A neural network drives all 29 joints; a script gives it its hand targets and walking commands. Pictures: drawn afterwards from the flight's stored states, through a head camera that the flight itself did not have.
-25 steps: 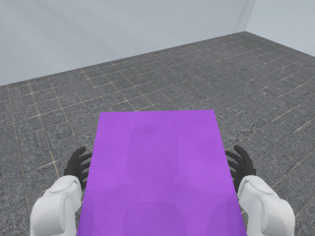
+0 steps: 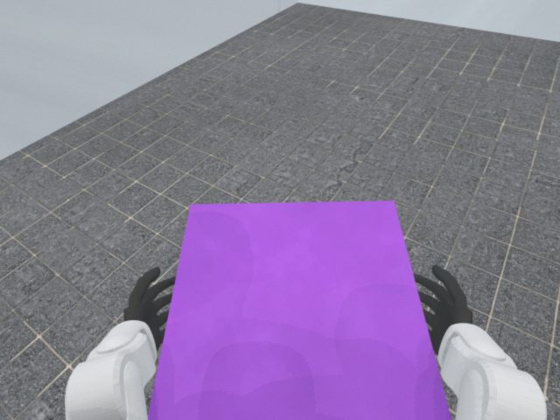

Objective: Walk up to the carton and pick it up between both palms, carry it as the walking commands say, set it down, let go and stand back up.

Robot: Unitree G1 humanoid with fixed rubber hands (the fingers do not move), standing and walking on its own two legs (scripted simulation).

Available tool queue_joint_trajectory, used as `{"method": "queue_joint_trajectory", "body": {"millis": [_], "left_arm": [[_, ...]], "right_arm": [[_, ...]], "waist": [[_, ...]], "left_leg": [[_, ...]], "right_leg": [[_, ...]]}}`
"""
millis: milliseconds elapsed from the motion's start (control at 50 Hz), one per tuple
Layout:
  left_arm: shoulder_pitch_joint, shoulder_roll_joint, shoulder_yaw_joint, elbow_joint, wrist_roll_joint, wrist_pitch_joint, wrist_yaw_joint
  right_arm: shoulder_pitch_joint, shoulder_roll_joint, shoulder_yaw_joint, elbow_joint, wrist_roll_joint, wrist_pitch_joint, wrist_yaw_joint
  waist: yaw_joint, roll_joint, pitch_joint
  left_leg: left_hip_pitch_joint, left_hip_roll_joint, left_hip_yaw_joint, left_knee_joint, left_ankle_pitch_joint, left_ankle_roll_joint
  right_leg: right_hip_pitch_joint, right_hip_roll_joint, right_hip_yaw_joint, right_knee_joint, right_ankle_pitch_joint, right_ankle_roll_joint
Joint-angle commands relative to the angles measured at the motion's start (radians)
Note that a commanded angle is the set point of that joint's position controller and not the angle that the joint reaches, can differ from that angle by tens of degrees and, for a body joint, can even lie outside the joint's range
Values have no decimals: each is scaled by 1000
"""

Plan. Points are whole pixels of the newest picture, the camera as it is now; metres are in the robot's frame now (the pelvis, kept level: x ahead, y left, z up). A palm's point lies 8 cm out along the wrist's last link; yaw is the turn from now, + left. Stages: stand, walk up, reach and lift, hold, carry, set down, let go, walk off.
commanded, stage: carry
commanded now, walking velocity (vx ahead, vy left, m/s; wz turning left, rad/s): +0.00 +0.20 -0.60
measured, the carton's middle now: (293, 327) +0.25 -0.02 +0.01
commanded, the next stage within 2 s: none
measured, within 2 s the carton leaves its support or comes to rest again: neither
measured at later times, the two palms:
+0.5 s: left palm (74, 355) +0.20 +0.25 +0.07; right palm out of the picture +0.09 -0.11 +0.10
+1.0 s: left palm (82, 341) +0.21 +0.24 +0.08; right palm out of the picture +0.02 -0.08 +0.10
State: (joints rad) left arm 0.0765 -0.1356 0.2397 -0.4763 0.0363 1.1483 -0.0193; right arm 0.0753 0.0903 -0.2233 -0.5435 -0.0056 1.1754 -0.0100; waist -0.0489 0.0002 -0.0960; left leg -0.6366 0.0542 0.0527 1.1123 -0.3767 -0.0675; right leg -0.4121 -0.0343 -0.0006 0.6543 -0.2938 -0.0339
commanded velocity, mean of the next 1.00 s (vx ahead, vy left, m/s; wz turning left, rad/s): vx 0.00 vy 0.20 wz -0.60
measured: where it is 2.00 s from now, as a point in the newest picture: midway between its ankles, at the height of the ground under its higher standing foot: outside the picture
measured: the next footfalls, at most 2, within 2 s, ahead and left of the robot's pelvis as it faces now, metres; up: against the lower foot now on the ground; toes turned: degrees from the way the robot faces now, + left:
left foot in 0.24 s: +0.00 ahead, +0.18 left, +0.00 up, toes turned -2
right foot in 0.66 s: -0.11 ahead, +0.03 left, +0.00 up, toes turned -31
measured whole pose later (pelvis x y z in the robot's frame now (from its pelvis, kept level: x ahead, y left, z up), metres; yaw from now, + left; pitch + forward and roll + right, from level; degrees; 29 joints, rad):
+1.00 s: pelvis -0.08 +0.20 +0.00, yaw -32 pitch +5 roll +1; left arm 0.06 -0.12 0.23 -0.61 0.05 1.13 -0.02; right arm 0.04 0.11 -0.23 -0.58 0.01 1.09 0.03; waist 0.00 -0.05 -0.08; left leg -0.51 0.06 0.04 0.79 -0.36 -0.09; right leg -0.45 -0.07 0.06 0.64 -0.28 0.06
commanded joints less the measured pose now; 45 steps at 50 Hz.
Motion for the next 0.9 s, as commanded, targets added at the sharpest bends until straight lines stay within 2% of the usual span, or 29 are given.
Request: {"method": "queue_joint_trajectory", "body": {"millis": [0, 80, 120, 140, 160, 180, 200, 220, 240, 260, 280, 300, 340, 400, 440, 480, 520, 560, 580, 600, 620, 640, 660, 680, 700, 740, 800, 840, 880], "left_arm": [[-461, -644, -815, -274, -291, -36, -65], [-389, -592, -813, -208, -284, -11, -61], [-417, -595, -836, -216, -301, -4, -62], [-438, -600, -851, -227, -313, -2, -61], [-456, -606, -872, -245, -322, -1, -61], [-480, -611, -889, -267, -334, 0, -64], [-511, -618, -902, -300, -348, -1, -70], [-571, -636, -924, -323, -373, -4, -76], [-599, -662, -933, -318, -383, -5, -79], [-662, -704, -962, -347, -416, -9, -87], [-677, -721, -962, -337, -422, -7, -90], [-698, -736, -974, -343, -440, -12, -94], [-726, -758, -994, -337, -458, -11, -93], [-653, -746, -979, -306, -431, -1, -85], [-570, -715, -941, -264, -390, 12, -72], [-504, -683, -902, -233, -351, 21, -61], [-447, -658, -861, -208, -316, 26, -54], [-402, -650, -821, -183, -287, 28, -52], [-390, -655, -805, -175, -277, 27, -52], [-371, -658, -786, -169, -268, 23, -53], [-342, -651, -769, -157, -266, 16, -56], [-331, -663, -771, -155, -271, 7, -56], [-322, -684, -782, -164, -274, 4, -58], [-326, -728, -778, -182, -275, -18, -61], [-358, -750, -775, -189, -278, -28, -59], [-441, -761, -790, -244, -295, -41, -62], [-543, -739, -853, -369, -323, -65, -61], [-539, -708, -872, -385, -322, -62, -56], [-476, -661, -870, -340, -308, -44, -52]], "right_arm": [[-535, 766, 950, -171, 357, -42, 90], [-454, 691, 912, -132, 310, -25, 70], [-439, 683, 890, -128, 293, -22, 64], [-425, 688, 878, -124, 287, -22, 63], [-426, 693, 864, -124, 283, -23, 63], [-415, 692, 847, -117, 268, -25, 64], [-415, 701, 832, -120, 263, -31, 65], [-422, 729, 821, -126, 266, -38, 69], [-434, 737, 822, -142, 264, -38, 72], [-452, 758, 813, -161, 264, -50, 76], [-459, 762, 807, -172, 254, -52, 74], [-462, 760, 795, -181, 248, -59, 73], [-490, 732, 774, -210, 250, -68, 73], [-477, 709, 791, -254, 258, -68, 71], [-431, 701, 807, -227, 264, -52, 74], [-407, 696, 827, -203, 276, -37, 80], [-402, 697, 853, -197, 288, -25, 82], [-434, 698, 888, -213, 305, -17, 82], [-457, 697, 906, -220, 318, -15, 83], [-496, 692, 925, -235, 334, -16, 83], [-524, 695, 949, -259, 345, -16, 83], [-566, 702, 976, -290, 363, -18, 86], [-583, 724, 985, -302, 375, -21, 88], [-655, 765, 1033, -374, 413, -32, 103], [-687, 791, 1027, -366, 422, -42, 110], [-679, 826, 1007, -314, 421, -48, 114], [-583, 844, 966, -237, 401, -65, 121], [-504, 821, 934, -191, 376, -67, 113], [-438, 765, 903, -161, 340, -62, 100]], "waist": [[75, -200, -264], [81, -274, -313], [78, -310, -315], [63, -289, -317], [58, -202, -354], [41, 53, -358], [42, 343, -293], [49, 292, -236], [47, 198, -194], [41, 197, -166], [51, 134, -134], [54, 112, -116], [53, 160, -66], [49, 234, -124], [48, 223, -198], [49, 223, -257], [47, 224, -300], [50, 188, -317], [60, 130, -313], [76, -2, -326], [78, -271, -313], [76, -412, -275], [70, -350, -254], [77, -367, -256], [70, -322, -230], [62, -273, -195], [58, -204, -185], [60, -184, -207], [65, -199, -242]], "left_leg": [[-39, -16, -19, -67, 19, -23], [97, -62, -3, -315, -40, -20], [223, -100, 28, -519, -50, -19], [340, -113, 65, -697, 29, -18], [499, -42, 14, -758, 31, 3], [653, 166, -183, -796, 154, 70], [688, 415, -389, -787, 395, 172], [533, 483, -322, -776, 451, 236], [475, 448, -219, -776, 412, 236], [421, 375, -147, -781, 350, 236], [408, 302, -89, -788, 280, 192], [385, 252, -45, -800, 261, 152], [347, 208, 8, -831, 61, 125], [424, 215, 11, -820, -14, 165], [486, 236, 1, -770, 84, 197], [525, 248, 8, -698, 294, 212], [560, 256, 26, -614, 536, 215], [594, 246, 66, -519, 645, 191], [568, 226, 111, -459, 633, 150], [407, 200, 138, -350, 465, 89], [56, 96, 144, -223, -18, 18], [-161, 30, 74, -108, -243, 0], [-200, 39, 21, -36, -213, 6], [-200, 34, 8, -15, -180, 4], [-175, 52, -26, 7, -136, -7], [-71, 26, -23, 15, -120, -16], [29, 16, -11, -34, -51, -27], [106, -1, 11, -147, -16, -28], [186, -26, 33, -284, 5, -29]], "right_leg": [[203, -245, 349, -290, 191, -109], [233, -229, 359, -232, 389, -102], [213, -203, 326, -195, 455, -79], [179, -172, 284, -152, 435, -51], [82, -126, 235, -84, 335, -12], [-139, -29, 116, 77, 41, 39], [-397, 57, -12, 309, -356, 88], [-380, 5, -24, 492, -386, 91], [-354, -10, -15, 592, -294, 101], [-333, -46, -26, 607, -206, 104], [-324, -44, -22, 598, -123, 102], [-305, -41, -31, 589, -90, 93], [-301, -28, -70, 576, -79, 84], [-288, -18, -104, 511, -90, 76], [-255, -26, -100, 445, -96, 70], [-191, -20, -106, 344, -101, 59], [-119, -6, -115, 202, -122, 43], [-57, 8, -133, -12, -84, 29], [22, -13, -124, -189, 65, 25], [212, -98, -21, -282, 280, 12], [490, -294, 237, -183, 977, -40], [595, -374, 370, -109, 1299, -115], [602, -362, 334, -90, 1277, -122], [588, -343, 342, -101, 1233, -124], [495, -325, 321, -134, 1059, -109], [309, -299, 286, -187, 787, -117], [149, -267, 256, -249, 455, -115], [111, -236, 247, -261, 354, -103], [108, -223, 252, -246, 358, -85]]}}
